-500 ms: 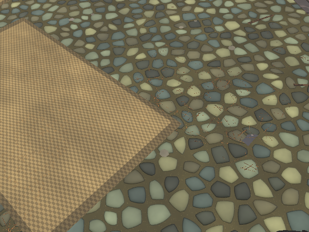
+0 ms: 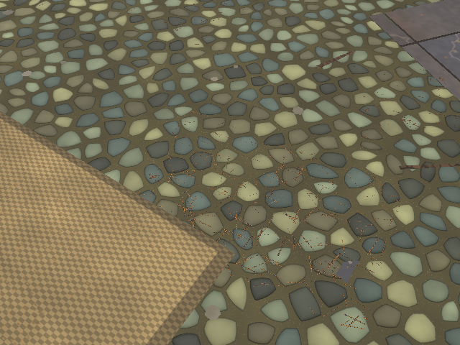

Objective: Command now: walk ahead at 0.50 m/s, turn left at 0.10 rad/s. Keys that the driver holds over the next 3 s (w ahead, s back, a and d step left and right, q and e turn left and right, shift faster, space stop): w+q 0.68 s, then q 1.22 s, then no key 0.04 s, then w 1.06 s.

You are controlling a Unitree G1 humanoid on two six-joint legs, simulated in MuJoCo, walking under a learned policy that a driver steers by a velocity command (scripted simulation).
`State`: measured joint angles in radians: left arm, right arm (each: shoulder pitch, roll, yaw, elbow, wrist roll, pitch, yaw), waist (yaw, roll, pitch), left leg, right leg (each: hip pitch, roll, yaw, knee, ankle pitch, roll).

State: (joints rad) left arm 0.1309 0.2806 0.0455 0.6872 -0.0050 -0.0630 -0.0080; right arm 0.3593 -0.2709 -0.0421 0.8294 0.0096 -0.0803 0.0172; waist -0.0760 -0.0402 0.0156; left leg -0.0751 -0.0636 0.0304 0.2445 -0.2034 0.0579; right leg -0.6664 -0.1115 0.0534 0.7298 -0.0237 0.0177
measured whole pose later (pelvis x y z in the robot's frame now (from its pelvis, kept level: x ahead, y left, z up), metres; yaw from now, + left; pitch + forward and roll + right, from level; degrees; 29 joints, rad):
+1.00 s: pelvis +0.47 +0.09 +0.00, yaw +32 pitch +3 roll -1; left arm 0.05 0.31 0.06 0.72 0.01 -0.05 0.02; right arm 0.25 -0.30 -0.08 0.68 0.01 0.00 -0.01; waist -0.04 -0.03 0.07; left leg -0.27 -0.11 -0.10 0.42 -0.18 0.09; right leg -0.66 -0.05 0.09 0.87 -0.20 0.09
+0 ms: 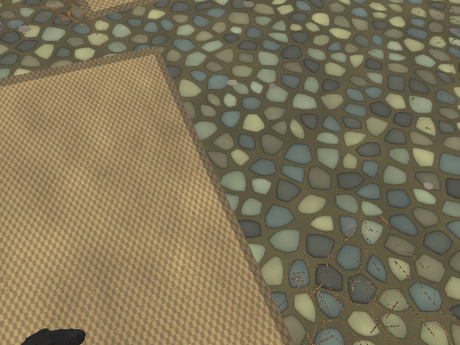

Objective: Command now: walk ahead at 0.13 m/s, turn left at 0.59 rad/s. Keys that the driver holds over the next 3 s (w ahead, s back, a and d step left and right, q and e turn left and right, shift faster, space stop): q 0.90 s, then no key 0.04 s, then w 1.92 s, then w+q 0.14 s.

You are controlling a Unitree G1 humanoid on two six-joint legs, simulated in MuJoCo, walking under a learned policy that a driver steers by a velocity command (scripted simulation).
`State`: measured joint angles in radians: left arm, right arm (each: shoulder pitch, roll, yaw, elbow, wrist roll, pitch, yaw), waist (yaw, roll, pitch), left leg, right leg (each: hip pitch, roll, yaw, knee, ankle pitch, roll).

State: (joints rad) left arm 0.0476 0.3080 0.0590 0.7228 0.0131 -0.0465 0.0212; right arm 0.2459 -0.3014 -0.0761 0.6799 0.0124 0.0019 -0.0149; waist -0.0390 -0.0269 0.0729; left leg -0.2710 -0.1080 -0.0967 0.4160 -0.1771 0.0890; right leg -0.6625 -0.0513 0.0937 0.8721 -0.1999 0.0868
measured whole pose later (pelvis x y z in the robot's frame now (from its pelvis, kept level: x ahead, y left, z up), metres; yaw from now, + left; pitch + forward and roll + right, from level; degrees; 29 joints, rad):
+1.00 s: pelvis +0.08 +0.00 +0.00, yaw +35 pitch +2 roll -2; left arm 0.10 0.30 0.08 0.73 -0.01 0.00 0.00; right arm 0.18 -0.31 -0.07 0.60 0.01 0.05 -0.02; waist -0.02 0.00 0.03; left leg -0.30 -0.09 -0.19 0.52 -0.24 0.04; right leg -0.37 0.03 0.06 0.69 -0.36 0.07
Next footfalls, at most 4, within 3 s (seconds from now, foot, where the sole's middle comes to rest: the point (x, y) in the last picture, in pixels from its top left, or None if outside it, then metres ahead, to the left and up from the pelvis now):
0.18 right None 0.20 -0.14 -0.78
0.60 left None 0.08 0.11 -0.78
1.06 right None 0.19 -0.08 -0.78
1.46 left None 0.20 0.27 -0.78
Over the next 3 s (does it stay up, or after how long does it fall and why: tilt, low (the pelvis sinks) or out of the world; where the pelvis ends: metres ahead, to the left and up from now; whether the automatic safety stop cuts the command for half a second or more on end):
stays up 0.84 0.63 -0.01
